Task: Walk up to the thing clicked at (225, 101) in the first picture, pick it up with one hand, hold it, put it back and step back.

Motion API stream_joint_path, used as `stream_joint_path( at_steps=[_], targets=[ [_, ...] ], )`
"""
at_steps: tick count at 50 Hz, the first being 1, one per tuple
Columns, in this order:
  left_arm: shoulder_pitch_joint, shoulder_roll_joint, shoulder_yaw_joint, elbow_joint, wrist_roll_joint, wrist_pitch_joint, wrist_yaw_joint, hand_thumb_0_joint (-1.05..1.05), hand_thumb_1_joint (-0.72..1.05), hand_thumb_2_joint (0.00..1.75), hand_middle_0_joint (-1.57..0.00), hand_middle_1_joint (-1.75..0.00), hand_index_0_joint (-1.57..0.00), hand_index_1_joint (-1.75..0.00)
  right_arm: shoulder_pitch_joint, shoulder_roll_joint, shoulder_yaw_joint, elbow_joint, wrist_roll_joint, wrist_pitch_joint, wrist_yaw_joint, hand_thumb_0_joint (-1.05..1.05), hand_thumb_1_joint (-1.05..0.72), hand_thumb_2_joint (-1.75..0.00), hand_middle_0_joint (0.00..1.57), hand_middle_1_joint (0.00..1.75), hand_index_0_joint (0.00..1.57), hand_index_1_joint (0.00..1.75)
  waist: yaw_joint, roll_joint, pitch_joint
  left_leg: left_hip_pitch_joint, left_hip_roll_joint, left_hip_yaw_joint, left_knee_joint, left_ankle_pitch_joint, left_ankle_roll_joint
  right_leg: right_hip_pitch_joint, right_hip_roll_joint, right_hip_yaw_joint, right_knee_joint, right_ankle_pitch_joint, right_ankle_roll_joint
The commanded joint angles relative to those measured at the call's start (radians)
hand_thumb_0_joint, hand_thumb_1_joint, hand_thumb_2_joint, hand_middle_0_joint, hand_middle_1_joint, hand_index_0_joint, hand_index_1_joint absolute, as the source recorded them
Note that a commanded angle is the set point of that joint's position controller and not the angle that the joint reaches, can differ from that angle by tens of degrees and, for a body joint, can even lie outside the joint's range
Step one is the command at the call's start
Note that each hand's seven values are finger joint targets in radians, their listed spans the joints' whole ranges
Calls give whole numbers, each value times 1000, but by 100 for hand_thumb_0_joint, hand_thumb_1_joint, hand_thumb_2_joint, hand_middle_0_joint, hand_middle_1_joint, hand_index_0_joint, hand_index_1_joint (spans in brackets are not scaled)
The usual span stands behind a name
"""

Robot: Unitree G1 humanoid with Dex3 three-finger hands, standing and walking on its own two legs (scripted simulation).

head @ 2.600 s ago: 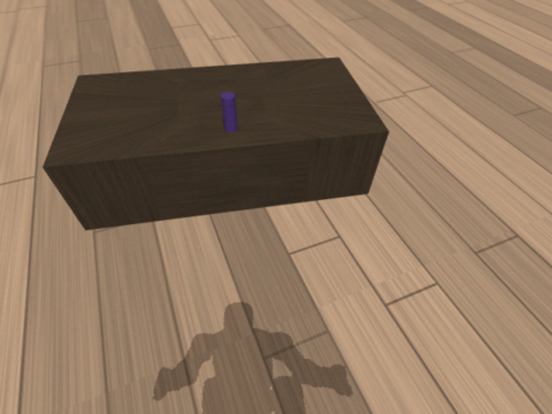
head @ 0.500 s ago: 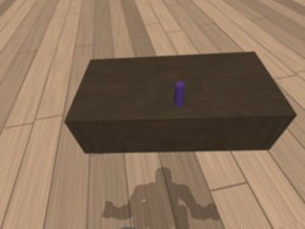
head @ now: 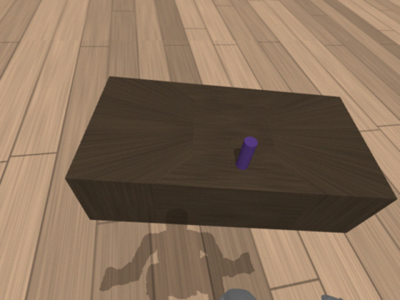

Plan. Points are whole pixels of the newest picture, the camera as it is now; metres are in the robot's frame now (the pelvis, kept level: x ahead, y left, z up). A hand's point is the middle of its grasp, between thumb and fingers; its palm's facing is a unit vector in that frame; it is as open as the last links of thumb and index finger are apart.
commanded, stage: walk up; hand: right
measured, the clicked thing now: (246, 153) +0.70 -0.24 -0.30
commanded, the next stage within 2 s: none
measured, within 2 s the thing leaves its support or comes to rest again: neither
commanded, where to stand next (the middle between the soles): +0.27 +0.00 m, yaw -3 degrees
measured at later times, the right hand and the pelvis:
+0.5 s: hand (313, 283) +0.19 -0.29 -0.16, palm faces +0.00 +0.96 -0.29, open 7.4 cm; pelvis +0.15 -0.03 +0.00, yaw -3 degrees
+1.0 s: hand (284, 239) +0.29 -0.24 -0.15, palm faces +0.03 +0.93 -0.36, open 7.4 cm; pelvis +0.19 +0.01 -0.01, yaw -4 degrees
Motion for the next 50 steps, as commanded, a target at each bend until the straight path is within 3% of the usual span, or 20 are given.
stream_joint_path(
  at_steps=[1,8,12,14,15,16,17,18,21,27,31,33,35,37,38,39,42,46,48,50],
  targets=[
    [89,154,58,-52,9,-8,2,0,90,90,-20,-30,-20,-30,63,-275,-87,-69,0,-25,-29,0,-90,-90,20,30,20,30,-9,213,-53,136,231,-197,-245,210,144,-108,-28,9,-88,69,32],
    [-62,123,54,-105,17,-18,-7,0,90,90,-20,-30,-20,-30,100,-274,-87,-85,-13,-9,-29,0,-90,-90,20,30,20,30,-49,170,-18,148,216,-119,-190,380,155,-62,-26,-77,-370,136,22],
    [-28,116,62,-90,17,-35,-4,0,90,90,-20,-30,-20,-30,75,-272,-83,-106,-10,7,-27,0,-90,-90,20,30,20,30,-12,147,-57,80,210,-126,-80,268,140,145,17,-90,-511,179,0],
    [109,171,89,-50,23,-48,11,0,90,90,-20,-30,-20,-30,77,-229,-67,-122,-4,11,-26,0,-90,-90,20,30,20,30,61,-3,-160,16,143,-72,186,228,94,406,28,-68,-626,195,-22],
    [185,238,114,-41,31,-56,23,0,90,90,-20,-30,-20,-30,117,-188,-49,-129,-3,8,-24,0,-90,-90,20,30,20,30,92,-150,-223,-119,56,-16,409,78,56,533,-104,140,-680,60,-62],
    [173,299,123,-69,27,-58,29,0,90,90,-20,-30,-20,-30,162,-161,-36,-125,-8,15,-21,0,-90,-90,20,30,20,30,71,-231,-217,-323,-42,-23,548,-315,13,604,-338,530,-762,-79,-141],
    [123,318,122,-69,17,-48,28,0,90,90,-20,-30,-20,-30,130,-272,-65,-98,-18,31,-31,0,-90,-90,20,30,20,30,73,-129,-153,-364,-4,-85,622,-362,11,506,-400,653,-795,-215,-244],
    [86,295,117,-84,11,-45,28,0,90,90,-20,-30,-20,-30,104,-292,-73,-81,-20,33,-36,0,-90,-90,20,30,20,30,63,-93,-93,-383,31,-122,635,-348,4,426,-384,612,-821,-247,-258],
    [11,222,89,-97,3,-52,32,0,90,90,-20,-30,-20,-30,140,-252,-65,-26,-3,43,-22,0,-90,-90,20,30,20,30,6,-64,-16,-313,65,-144,567,-157,-9,290,-215,274,-821,-34,-111],
    [-60,172,64,-121,27,-35,32,0,90,90,-20,-30,-20,-30,108,-187,-50,13,-14,51,-30,0,-90,-90,20,30,20,30,-9,-122,-13,-143,54,-62,320,-79,-60,114,-128,10,-749,362,-148],
    [-54,179,59,-100,27,-4,35,0,90,90,-20,-30,-20,-30,15,-177,-45,25,-8,41,-49,0,-90,-90,20,30,20,30,28,-147,-77,-52,26,-30,199,19,-62,136,-149,25,-622,537,-154],
    [-98,188,60,-105,15,13,36,0,90,90,-20,-30,-20,-30,43,-182,-45,50,-8,35,-60,0,-90,-90,20,30,20,30,1,-114,-117,27,15,-20,118,79,-44,125,-163,39,-547,503,-143],
    [-122,154,43,-103,6,30,38,0,90,90,-20,-30,-20,-30,66,-215,-51,77,-15,25,-70,0,-90,-90,20,30,20,30,-25,-28,-125,105,24,-58,-5,152,-17,70,-129,49,-458,330,-88],
    [-53,78,16,-78,-14,44,38,0,90,90,-20,-30,-20,-30,-19,-291,-54,52,-27,14,-74,0,-90,-90,20,30,20,30,27,198,-145,94,288,-420,-155,163,76,33,44,-15,-322,-29,3],
    [-25,124,26,-36,-15,58,46,0,90,90,-20,-30,-20,-30,-78,-322,-54,39,-10,15,-72,0,-90,-90,20,30,20,30,35,225,-141,11,347,-456,-159,104,177,111,42,-12,-261,-190,6],
    [-34,147,31,-4,-6,60,49,0,90,90,-20,-30,-20,-30,-121,-311,-52,48,-14,20,-71,0,-90,-90,20,30,20,30,31,238,-133,-51,340,-467,-167,60,186,153,16,3,-243,-223,10],
    [-49,143,36,34,-1,50,37,0,90,90,-20,-30,-20,-30,-166,-267,-29,54,-17,23,-72,0,-90,-90,20,30,20,30,40,279,-136,-45,220,-270,-113,98,112,184,16,-25,-360,-124,3],
    [-62,141,29,92,14,28,46,0,90,90,-20,-30,-20,-30,-187,-210,-6,80,6,37,-67,0,-90,-90,20,30,20,30,39,199,-206,-29,167,-188,-4,194,31,326,-25,20,-584,191,4],
    [-168,172,25,83,16,26,38,0,90,90,-20,-30,-20,-30,-165,-205,-3,112,11,42,-65,0,-90,-90,20,30,20,30,-11,127,-173,18,121,-171,-74,-6,1,214,-63,72,-600,103,-13],
    [-182,138,9,100,11,34,31,0,90,90,-20,-30,-20,-30,-236,-230,-9,127,-1,44,-63,0,-90,-90,20,30,20,30,3,146,-102,14,148,-218,-154,-210,7,153,-22,25,-620,-36,6]
  ],
)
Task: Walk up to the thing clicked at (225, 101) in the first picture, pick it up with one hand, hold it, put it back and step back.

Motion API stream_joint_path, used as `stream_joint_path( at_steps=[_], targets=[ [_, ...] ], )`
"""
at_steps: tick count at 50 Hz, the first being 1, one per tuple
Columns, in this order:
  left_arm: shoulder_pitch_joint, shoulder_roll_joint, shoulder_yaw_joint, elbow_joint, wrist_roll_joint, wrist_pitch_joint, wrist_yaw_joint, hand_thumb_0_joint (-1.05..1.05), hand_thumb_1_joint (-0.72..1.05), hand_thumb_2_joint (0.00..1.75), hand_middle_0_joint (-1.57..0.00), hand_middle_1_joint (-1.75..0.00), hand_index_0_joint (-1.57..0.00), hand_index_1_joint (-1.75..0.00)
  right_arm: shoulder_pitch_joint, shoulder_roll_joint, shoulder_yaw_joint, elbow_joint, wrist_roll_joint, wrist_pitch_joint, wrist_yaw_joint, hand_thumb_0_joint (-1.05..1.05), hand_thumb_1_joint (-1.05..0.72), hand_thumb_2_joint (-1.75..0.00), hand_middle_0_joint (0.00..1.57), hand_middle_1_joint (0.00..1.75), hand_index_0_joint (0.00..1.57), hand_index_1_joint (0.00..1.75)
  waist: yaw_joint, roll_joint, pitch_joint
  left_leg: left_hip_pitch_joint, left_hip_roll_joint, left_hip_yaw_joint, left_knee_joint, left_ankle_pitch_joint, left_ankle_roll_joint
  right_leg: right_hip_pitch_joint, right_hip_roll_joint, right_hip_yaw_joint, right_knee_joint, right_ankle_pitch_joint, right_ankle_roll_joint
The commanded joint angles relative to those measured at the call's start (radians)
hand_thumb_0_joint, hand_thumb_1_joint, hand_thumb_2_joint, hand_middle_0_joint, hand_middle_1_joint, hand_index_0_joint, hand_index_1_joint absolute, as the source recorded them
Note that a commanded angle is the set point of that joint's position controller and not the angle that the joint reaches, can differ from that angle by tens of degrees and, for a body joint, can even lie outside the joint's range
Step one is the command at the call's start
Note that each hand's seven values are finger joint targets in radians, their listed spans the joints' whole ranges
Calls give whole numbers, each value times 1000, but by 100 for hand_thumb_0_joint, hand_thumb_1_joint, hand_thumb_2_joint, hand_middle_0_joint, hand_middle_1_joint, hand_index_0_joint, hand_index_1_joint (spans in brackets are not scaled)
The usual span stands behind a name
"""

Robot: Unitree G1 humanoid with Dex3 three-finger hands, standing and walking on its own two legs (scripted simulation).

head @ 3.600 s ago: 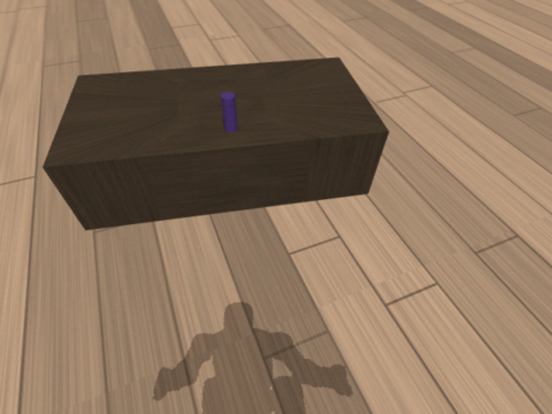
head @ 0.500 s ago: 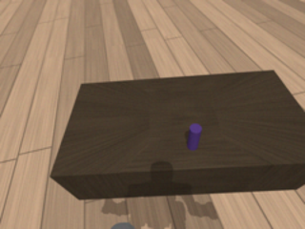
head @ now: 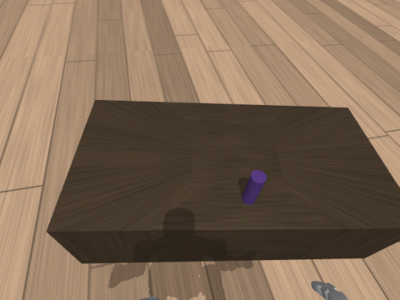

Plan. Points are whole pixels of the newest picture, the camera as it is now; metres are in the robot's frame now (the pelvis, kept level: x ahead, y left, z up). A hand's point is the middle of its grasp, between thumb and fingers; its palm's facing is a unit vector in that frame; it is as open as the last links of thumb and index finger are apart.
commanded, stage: walk up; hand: right
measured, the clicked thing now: (253, 188) +0.54 -0.21 -0.29
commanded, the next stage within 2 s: stand in 1.48 s
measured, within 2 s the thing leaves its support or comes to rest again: neither
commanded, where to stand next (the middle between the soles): +0.09 -0.01 m, yaw +1 degrees
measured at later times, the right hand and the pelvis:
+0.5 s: hand out of the picture +0.10 -0.26 -0.14, palm faces -0.02 +0.94 -0.33, open 7.4 cm; pelvis +0.02 -0.01 +0.02, yaw +0 degrees
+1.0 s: hand out of the picture +0.11 -0.26 -0.14, palm faces +0.00 +0.95 -0.32, open 7.4 cm; pelvis +0.03 -0.01 +0.02, yaw +0 degrees
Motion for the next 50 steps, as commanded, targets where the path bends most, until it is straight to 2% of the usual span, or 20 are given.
stream_joint_path(
  at_steps=[1,2,3,5,8,11,13,16,20,22,30,35,43,47,48,50],
  targets=[
    [-9,194,42,-13,2,-17,4,0,90,90,-20,-30,-20,-30,-83,-261,-58,-26,-6,-13,-9,0,-90,-90,20,30,20,30,-8,120,-90,84,117,-198,-276,-275,59,-67,-51,66,-145,-61,-65],
    [2,191,42,1,4,-19,3,0,90,90,-20,-30,-20,-30,-93,-257,-55,-23,-8,-12,-5,0,-90,-90,20,30,20,30,-4,104,-81,61,121,-201,-291,-300,65,-46,-52,66,-162,-64,-68],
    [4,191,43,16,7,-23,2,0,90,90,-20,-30,-20,-30,-94,-249,-53,-14,-8,-10,-2,0,-90,-90,20,30,20,30,-4,86,-59,46,113,-196,-298,-311,59,-51,-59,84,-188,-82,-74],
    [-14,200,46,25,12,-31,0,0,90,90,-20,-30,-20,-30,-88,-239,-52,3,-7,-10,1,0,-90,-90,20,30,20,30,-16,42,-50,78,93,-172,-280,-252,44,-73,-80,116,-247,-99,-80],
    [-44,200,45,33,14,-41,-1,0,90,90,-20,-30,-20,-30,-85,-231,-52,30,-4,-14,6,0,-90,-90,20,30,20,30,-29,7,-88,188,71,-133,-241,-127,35,-102,-104,136,-300,-61,-75],
    [-80,204,45,37,15,-42,0,0,90,90,-20,-30,-20,-30,-75,-227,-52,57,-4,-14,6,0,-90,-90,20,30,20,30,-37,-21,-99,211,59,-115,-244,-78,23,-89,-114,135,-322,-33,-69],
    [-82,202,45,42,14,-40,0,0,90,90,-20,-30,-20,-30,-79,-224,-49,71,-5,-15,6,0,-90,-90,20,30,20,30,-32,-19,-100,210,62,-114,-262,-65,20,-69,-113,125,-324,-9,-67],
    [-83,198,45,53,12,-37,2,0,90,90,-20,-30,-20,-30,-83,-219,-47,86,-6,-17,3,0,-90,-90,20,30,20,30,-26,-18,-113,209,64,-113,-277,-20,18,-23,-111,109,-313,67,-61],
    [-77,197,46,64,8,-34,5,0,90,90,-20,-30,-20,-30,-79,-220,-45,103,-5,-21,-1,0,-90,-90,20,30,20,30,-17,-9,-153,229,74,-102,-273,131,22,56,-110,86,-295,196,-54],
    [-83,196,48,66,6,-30,7,0,90,90,-20,-30,-20,-30,-81,-220,-44,110,-6,-20,-3,0,-90,-90,20,30,20,30,-17,3,-151,225,74,-98,-278,156,20,67,-110,79,-297,220,-51],
    [-111,190,48,77,6,-17,8,0,90,90,-20,-30,-20,-30,-72,-225,-49,131,-9,-20,-9,0,-90,-90,20,30,20,30,-20,42,-152,220,86,-99,-309,180,23,103,-106,65,-294,219,-51],
    [-140,188,48,77,9,-15,7,0,90,90,-20,-30,-20,-30,-69,-221,-48,136,-10,-19,-10,0,-90,-90,20,30,20,30,-29,39,-137,210,82,-97,-327,129,17,95,-106,69,-299,208,-49],
    [-146,182,48,75,11,-19,8,0,90,90,-20,-30,-20,-30,-70,-219,-49,133,-8,-18,-10,0,-90,-90,20,30,20,30,-33,18,-166,249,78,-81,-301,196,20,106,-109,67,-316,239,-43],
    [-163,186,50,74,13,-18,9,0,90,90,-20,-30,-20,-30,-69,-216,-50,135,-11,-14,-9,0,-90,-90,20,30,20,30,-38,10,-141,242,76,-81,-311,161,14,84,-107,70,-321,204,-44],
    [-161,183,48,72,12,-18,7,0,90,90,-20,-30,-20,-30,-72,-222,-49,133,-11,-13,-9,0,-90,-90,20,30,20,30,-36,19,-137,239,73,-84,-318,132,15,83,-109,71,-326,197,-43],
    [-136,183,47,77,13,-18,8,0,90,90,-20,-30,-20,-30,-85,-220,-49,128,-10,-13,-8,0,-90,-90,20,30,20,30,-30,20,-136,253,76,-87,-315,136,18,68,-102,67,-328,182,-42]
  ],
)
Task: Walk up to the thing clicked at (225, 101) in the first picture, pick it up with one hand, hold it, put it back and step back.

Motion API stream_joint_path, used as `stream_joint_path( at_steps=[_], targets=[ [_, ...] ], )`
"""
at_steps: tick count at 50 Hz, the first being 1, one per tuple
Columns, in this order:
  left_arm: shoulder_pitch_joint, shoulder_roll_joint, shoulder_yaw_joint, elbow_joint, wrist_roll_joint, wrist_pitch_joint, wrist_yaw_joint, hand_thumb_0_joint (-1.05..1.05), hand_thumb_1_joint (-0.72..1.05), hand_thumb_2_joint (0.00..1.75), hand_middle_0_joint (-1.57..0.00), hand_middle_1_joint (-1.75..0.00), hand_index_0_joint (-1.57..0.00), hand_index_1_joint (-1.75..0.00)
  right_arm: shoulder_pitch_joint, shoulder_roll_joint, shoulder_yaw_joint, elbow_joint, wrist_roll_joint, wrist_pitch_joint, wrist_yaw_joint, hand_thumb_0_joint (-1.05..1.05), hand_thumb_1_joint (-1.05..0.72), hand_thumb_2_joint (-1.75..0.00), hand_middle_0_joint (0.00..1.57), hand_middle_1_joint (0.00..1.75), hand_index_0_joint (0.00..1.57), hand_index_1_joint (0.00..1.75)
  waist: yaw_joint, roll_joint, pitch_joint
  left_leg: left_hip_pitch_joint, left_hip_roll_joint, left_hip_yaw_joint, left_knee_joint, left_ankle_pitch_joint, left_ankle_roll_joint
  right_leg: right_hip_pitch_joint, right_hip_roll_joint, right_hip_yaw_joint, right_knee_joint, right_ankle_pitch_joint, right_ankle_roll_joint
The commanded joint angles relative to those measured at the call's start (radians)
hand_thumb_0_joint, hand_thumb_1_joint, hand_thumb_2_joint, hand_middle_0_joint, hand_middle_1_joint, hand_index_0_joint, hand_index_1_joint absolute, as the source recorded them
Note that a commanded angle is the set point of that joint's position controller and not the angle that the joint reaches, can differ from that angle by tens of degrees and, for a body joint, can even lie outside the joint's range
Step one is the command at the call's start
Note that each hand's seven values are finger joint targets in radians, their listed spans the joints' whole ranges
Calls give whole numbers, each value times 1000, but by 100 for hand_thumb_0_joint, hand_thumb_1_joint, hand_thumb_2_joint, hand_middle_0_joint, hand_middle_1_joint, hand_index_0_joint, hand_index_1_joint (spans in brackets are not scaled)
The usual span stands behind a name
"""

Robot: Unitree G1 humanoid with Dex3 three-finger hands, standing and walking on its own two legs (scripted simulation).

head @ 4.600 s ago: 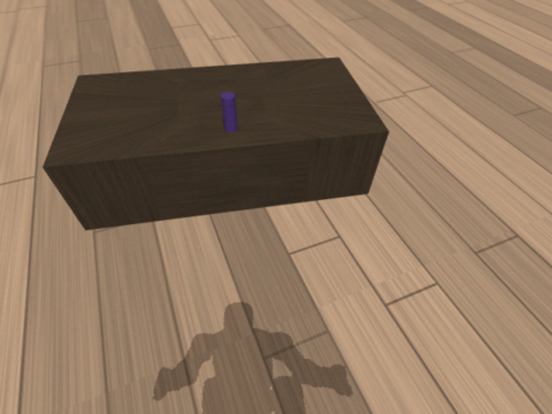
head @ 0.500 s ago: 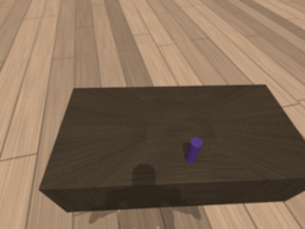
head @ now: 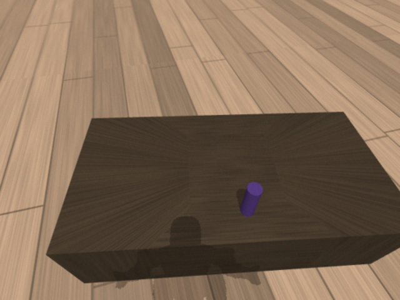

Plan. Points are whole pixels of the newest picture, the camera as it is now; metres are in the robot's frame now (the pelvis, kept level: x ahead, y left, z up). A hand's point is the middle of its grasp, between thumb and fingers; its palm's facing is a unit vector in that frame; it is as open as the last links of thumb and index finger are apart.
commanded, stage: walk up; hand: right
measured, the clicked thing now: (250, 200) +0.51 -0.21 -0.31
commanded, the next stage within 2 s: stand in 0.48 s
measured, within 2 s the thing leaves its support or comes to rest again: neither
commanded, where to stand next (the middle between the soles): +0.06 +0.00 m, yaw +1 degrees
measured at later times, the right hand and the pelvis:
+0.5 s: hand out of the picture +0.09 -0.25 -0.15, palm faces -0.01 +0.95 -0.33, open 7.4 cm; pelvis +0.00 +0.00 +0.00, yaw +0 degrees
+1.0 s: hand out of the picture +0.10 -0.25 -0.16, palm faces -0.02 +0.94 -0.33, open 7.4 cm; pelvis +0.02 +0.00 +0.00, yaw +0 degrees
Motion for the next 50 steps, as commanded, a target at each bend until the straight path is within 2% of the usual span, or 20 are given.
stream_joint_path(
  at_steps=[1,12,21,24,25,30,35,39,42,44,50],
  targets=[
    [-33,206,41,-58,6,-19,9,0,90,90,-20,-30,-20,-30,-56,-216,-39,-61,0,-16,-12,0,-90,-90,20,30,20,30,2,-4,-84,94,91,-99,-49,33,30,-73,-88,69,-80,94,-41],
    [-18,208,42,-64,6,-20,12,0,90,90,-20,-30,-20,-30,-49,-210,-36,-62,0,-12,-12,0,-90,-90,20,30,20,30,3,0,-113,120,90,-90,-38,87,30,-51,-92,65,-77,142,-39],
    [-10,206,43,-63,6,-15,12,0,90,90,-20,-30,-20,-30,-54,-212,-38,-63,-1,-11,-13,0,-90,-90,20,30,20,30,4,13,-83,93,92,-104,-58,50,28,-55,-85,57,-77,107,-41],
    [14,208,40,-70,9,-18,12,0,90,90,-20,-30,-20,-30,-43,-220,-36,-64,-2,-13,-15,0,-90,-90,20,30,20,30,7,2,-87,108,102,-108,-61,46,28,-68,-101,65,-86,67,-43],
    [16,207,41,-68,11,-17,12,0,90,90,-20,-30,-20,-30,-41,-223,-37,-62,-2,-13,-16,0,-90,-90,20,30,20,30,5,10,-87,109,98,-107,-60,11,30,-76,-103,69,-91,49,-45],
    [17,205,39,-76,10,-20,11,0,90,90,-20,-30,-20,-30,-47,-221,-36,-67,-3,-15,-13,0,-90,-90,20,30,20,30,7,-2,-69,96,99,-114,-65,15,31,-85,-103,67,-94,32,-43],
    [14,214,42,-87,8,-21,11,0,90,90,-20,-30,-20,-30,-32,-219,-34,-66,-3,-19,-13,0,-90,-90,20,30,20,30,5,5,-89,111,98,-105,-52,72,30,-71,-110,72,-84,79,-48],
    [25,215,42,-89,6,-24,13,0,90,90,-20,-30,-20,-30,-30,-219,-33,-67,-2,-21,-15,0,-90,-90,20,30,20,30,8,-8,-120,137,106,-100,-29,170,34,-45,-111,69,-76,150,-45],
    [35,218,41,-89,7,-24,14,0,90,90,-20,-30,-20,-30,-28,-217,-32,-68,1,-19,-15,0,-90,-90,20,30,20,30,6,-23,-113,137,103,-98,-24,187,33,-43,-109,59,-72,183,-40],
    [32,218,41,-87,7,-23,15,0,90,90,-20,-30,-20,-30,-26,-221,-31,-70,0,-16,-16,0,-90,-90,20,30,20,30,4,-13,-102,132,101,-93,-25,148,34,-49,-112,65,-81,162,-39],
    [29,224,42,-94,6,-21,16,0,90,90,-20,-30,-20,-30,-20,-219,-28,-68,-2,-15,-18,0,-90,-90,20,30,20,30,4,-3,-94,126,101,-93,-29,154,27,-44,-111,66,-80,163,-40]
  ],
)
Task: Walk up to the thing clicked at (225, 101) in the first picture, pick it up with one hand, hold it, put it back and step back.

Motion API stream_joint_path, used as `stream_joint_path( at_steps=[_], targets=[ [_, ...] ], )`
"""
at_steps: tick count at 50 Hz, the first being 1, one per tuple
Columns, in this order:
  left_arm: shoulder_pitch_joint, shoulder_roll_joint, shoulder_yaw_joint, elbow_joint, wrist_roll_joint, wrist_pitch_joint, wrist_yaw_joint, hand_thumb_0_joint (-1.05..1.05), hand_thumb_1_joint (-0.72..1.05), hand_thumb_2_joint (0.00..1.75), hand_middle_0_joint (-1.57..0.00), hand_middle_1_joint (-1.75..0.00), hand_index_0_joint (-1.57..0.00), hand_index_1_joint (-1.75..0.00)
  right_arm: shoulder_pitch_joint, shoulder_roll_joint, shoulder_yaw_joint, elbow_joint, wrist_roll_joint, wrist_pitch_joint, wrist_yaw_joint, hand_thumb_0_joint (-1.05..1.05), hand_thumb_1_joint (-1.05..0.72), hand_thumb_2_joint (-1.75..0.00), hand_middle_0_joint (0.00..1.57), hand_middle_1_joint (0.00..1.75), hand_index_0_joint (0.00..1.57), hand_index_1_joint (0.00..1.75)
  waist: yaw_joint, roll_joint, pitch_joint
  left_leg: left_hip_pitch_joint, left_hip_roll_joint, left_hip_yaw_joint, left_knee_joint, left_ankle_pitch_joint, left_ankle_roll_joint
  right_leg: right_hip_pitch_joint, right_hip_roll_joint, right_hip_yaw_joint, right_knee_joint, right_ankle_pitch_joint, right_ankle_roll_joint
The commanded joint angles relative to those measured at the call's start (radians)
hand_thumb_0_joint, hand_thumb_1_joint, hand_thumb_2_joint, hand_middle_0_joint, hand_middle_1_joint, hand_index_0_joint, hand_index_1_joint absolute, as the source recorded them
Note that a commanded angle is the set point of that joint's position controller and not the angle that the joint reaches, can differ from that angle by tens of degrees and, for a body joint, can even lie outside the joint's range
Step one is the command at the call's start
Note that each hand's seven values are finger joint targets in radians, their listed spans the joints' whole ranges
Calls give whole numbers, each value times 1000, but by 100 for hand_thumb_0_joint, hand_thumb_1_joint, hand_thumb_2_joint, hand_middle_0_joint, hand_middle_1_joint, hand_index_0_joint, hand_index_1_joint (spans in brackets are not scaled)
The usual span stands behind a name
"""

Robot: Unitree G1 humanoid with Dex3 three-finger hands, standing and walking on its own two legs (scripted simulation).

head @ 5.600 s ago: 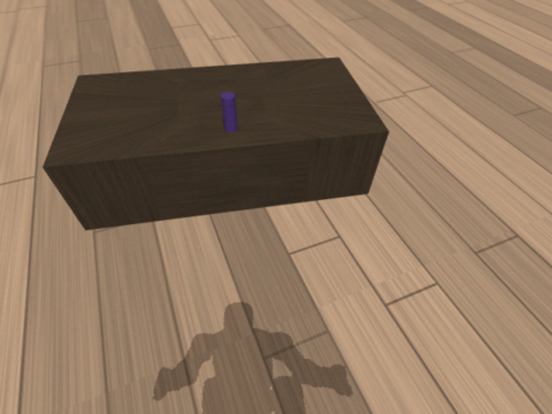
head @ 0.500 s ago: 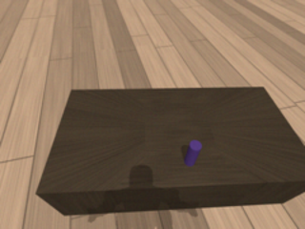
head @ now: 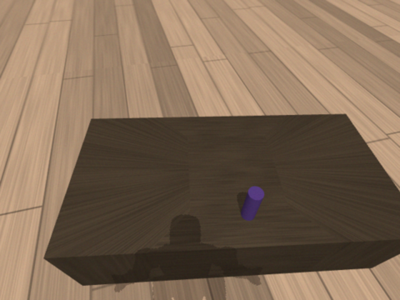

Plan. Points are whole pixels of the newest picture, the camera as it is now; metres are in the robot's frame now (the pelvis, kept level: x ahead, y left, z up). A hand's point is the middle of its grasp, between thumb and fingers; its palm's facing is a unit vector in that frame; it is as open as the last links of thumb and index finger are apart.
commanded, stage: stand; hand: right
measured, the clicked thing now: (251, 204) +0.49 -0.21 -0.31
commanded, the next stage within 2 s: go down in 1.68 s
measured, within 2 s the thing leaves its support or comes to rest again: neither
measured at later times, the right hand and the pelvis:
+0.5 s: hand out of the picture +0.08 -0.25 -0.15, palm faces -0.01 +0.94 -0.34, open 7.4 cm; pelvis +0.00 +0.00 +0.00, yaw +0 degrees
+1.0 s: hand out of the picture +0.06 -0.25 -0.16, palm faces -0.02 +0.94 -0.33, open 7.4 cm; pelvis -0.01 +0.00 +0.00, yaw +0 degrees
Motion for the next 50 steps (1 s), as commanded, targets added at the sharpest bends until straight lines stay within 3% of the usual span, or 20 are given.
stream_joint_path(
  at_steps=[1,7,10,13,16,20,27,39,43,50],
  targets=[
    [-18,211,45,-60,7,-15,11,0,90,90,-20,-30,-20,-30,-43,-219,-38,-58,-2,-16,-16,0,-90,-90,20,30,20,30,1,17,-93,117,106,-91,-21,177,31,-74,-106,66,-62,178,-41],
    [-22,211,44,-61,4,-17,10,0,90,90,-20,-30,-20,-30,-36,-215,-34,-59,0,-19,-16,0,-90,-90,20,30,20,30,2,5,-92,116,109,-92,-22,226,35,-54,-110,66,-58,226,-40],
    [-18,212,46,-61,4,-15,11,0,90,90,-20,-30,-20,-30,-43,-219,-37,-61,-1,-18,-17,0,-90,-90,20,30,20,30,4,8,-81,112,106,-92,-30,173,34,-66,-107,64,-65,173,-40],
    [-15,213,46,-63,6,-16,11,0,90,90,-20,-30,-20,-30,-44,-215,-38,-65,-1,-19,-15,0,-90,-90,20,30,20,30,5,-8,-103,130,112,-93,-15,245,35,-50,-108,56,-52,240,-39],
    [-21,215,47,-65,4,-17,12,0,90,90,-20,-30,-20,-30,-34,-213,-38,-62,0,-18,-17,0,-90,-90,20,30,20,30,1,-9,-110,133,110,-86,-14,240,38,-43,-113,64,-57,251,-43],
    [-17,212,46,-66,3,-17,12,0,90,90,-20,-30,-20,-30,-45,-218,-38,-64,0,-20,-16,0,-90,-90,20,30,20,30,5,2,-91,128,110,-91,-20,231,34,-52,-107,58,-59,224,-40],
    [-15,210,46,-63,5,-13,10,0,90,90,-20,-30,-20,-30,-36,-220,-38,-62,-1,-16,-15,0,-90,-90,20,30,20,30,2,4,-48,89,105,-100,-48,116,36,-76,-106,64,-82,112,-43],
    [-11,213,45,-69,7,-12,8,0,90,90,-20,-30,-20,-30,-29,-216,-40,-59,-4,-20,-14,0,-90,-90,20,30,20,30,4,13,-77,98,106,-103,-47,127,35,-71,-103,63,-71,108,-46],
    [-5,214,46,-66,9,-10,6,0,90,90,-20,-30,-20,-30,-18,-222,-43,-54,-3,-18,-15,0,-90,-90,20,30,20,30,0,15,-62,86,104,-111,-64,31,37,-85,-101,64,-76,59,-48],
    [0,210,43,-63,6,-13,8,0,90,90,-20,-30,-20,-30,-18,-222,-43,-53,-3,-18,-12,0,-90,-90,20,30,20,30,0,-3,-43,81,98,-113,-62,60,33,-101,-100,65,-80,60,-44]
  ],
)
